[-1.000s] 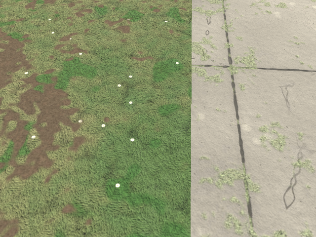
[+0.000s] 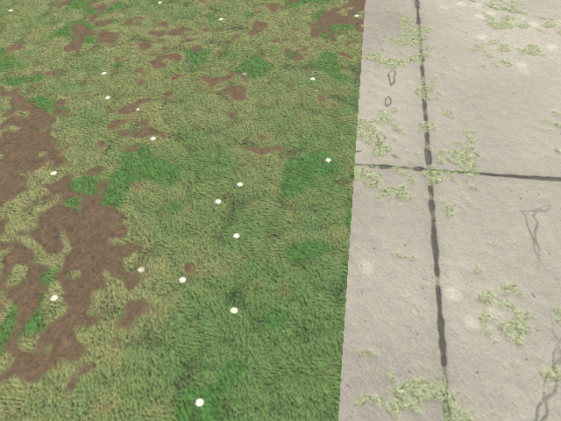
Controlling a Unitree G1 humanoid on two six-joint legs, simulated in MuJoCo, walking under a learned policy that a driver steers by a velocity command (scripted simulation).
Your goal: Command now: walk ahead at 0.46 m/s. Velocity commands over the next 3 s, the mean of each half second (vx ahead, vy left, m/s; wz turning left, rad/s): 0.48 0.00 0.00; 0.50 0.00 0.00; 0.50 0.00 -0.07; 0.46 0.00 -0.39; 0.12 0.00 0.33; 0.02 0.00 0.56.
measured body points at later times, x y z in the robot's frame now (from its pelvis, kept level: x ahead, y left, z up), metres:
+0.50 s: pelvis +0.28 +0.07 +0.00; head +0.30 +0.08 +0.45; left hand +0.39 +0.34 -0.13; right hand +0.31 -0.18 -0.14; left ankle +0.31 +0.15 -0.75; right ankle +0.31 -0.09 -0.66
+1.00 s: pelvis +0.57 +0.00 -0.01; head +0.59 -0.02 +0.44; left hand +0.65 +0.26 -0.13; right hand +0.62 -0.27 -0.15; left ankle +0.50 +0.15 -0.65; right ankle +0.62 -0.09 -0.75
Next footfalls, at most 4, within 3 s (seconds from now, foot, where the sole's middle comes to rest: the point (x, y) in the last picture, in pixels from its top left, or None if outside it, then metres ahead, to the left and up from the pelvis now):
0.26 left None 0.35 0.15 -0.78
0.84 right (350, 373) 0.66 -0.09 -0.78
1.42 left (262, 268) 0.98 0.16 -0.78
1.96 right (362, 209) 1.22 -0.15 -0.78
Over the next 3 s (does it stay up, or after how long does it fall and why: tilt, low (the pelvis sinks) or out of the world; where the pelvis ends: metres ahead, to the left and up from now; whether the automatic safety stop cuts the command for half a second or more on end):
stays up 1.23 -0.03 -0.01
